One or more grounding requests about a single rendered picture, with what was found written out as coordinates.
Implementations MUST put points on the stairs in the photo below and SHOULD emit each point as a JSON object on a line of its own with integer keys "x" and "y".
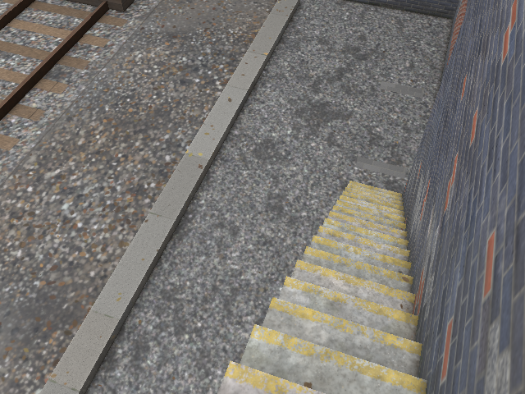
{"x": 344, "y": 322}

